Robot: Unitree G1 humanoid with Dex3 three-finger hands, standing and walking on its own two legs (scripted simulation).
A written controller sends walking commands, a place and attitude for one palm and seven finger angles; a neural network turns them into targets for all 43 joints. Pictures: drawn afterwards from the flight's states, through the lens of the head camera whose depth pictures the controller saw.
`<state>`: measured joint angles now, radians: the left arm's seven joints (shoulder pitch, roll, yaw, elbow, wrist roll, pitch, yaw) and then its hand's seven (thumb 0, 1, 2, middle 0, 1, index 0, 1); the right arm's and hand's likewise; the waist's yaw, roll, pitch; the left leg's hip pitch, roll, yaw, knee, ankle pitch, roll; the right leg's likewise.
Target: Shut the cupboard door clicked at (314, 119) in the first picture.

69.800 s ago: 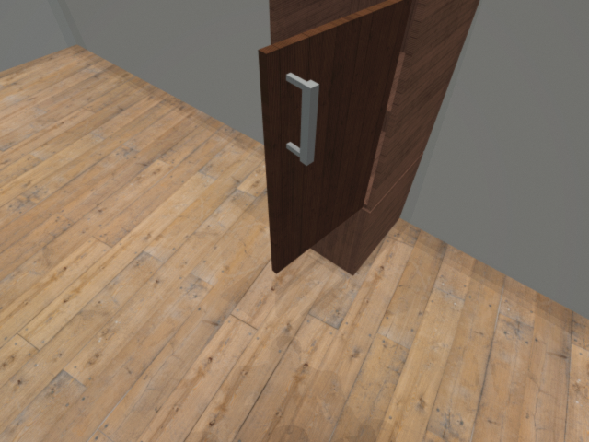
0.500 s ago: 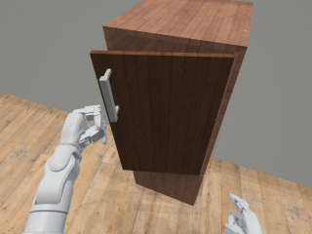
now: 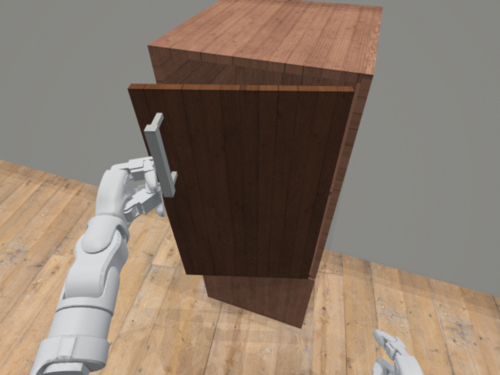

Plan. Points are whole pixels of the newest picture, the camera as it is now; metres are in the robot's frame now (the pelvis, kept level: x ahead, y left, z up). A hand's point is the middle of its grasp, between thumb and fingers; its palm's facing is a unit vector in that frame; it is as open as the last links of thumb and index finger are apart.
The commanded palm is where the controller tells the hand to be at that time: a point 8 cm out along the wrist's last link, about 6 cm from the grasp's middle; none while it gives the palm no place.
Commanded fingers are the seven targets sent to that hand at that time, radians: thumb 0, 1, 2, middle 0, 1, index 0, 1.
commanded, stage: bring the fist close to the handle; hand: left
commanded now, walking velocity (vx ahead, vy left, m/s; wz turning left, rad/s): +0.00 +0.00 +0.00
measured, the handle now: (164, 157) +0.45 +0.18 +0.13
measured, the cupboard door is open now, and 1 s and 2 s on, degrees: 17 5 0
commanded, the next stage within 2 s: push the door shut along its arc in 0.06 s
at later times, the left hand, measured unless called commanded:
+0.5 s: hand (169, 176) +0.37 +0.15 +0.15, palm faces -0.05 -1.00 -0.04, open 3.1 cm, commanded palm +0.36 +0.20 +0.14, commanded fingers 0.00 0.90 0.90 -1.30 -1.50 -1.30 -1.50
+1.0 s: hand (173, 152) +0.44 +0.16 +0.15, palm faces -0.15 -0.99 -0.03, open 3.0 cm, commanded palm +0.44 +0.19 +0.14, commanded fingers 0.00 0.90 0.90 -1.30 -1.50 -1.30 -1.50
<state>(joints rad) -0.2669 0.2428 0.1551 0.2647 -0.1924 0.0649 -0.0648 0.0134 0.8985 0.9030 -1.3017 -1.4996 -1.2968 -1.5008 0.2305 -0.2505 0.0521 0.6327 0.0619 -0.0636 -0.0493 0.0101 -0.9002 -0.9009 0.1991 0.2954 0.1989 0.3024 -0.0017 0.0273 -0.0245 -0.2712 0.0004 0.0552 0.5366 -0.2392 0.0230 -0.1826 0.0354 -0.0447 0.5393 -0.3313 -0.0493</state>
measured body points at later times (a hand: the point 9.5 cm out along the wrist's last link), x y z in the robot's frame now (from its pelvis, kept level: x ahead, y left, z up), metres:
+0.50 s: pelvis +0.00 +0.00 +0.00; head -0.01 -0.02 +0.45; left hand +0.37 +0.21 +0.16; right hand +0.15 -0.24 -0.10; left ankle +0.03 +0.11 -0.73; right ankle -0.02 -0.08 -0.73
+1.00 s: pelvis -0.01 +0.01 -0.01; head +0.02 +0.01 +0.44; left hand +0.44 +0.22 +0.16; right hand +0.07 -0.25 -0.12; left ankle +0.03 +0.11 -0.73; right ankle -0.02 -0.08 -0.73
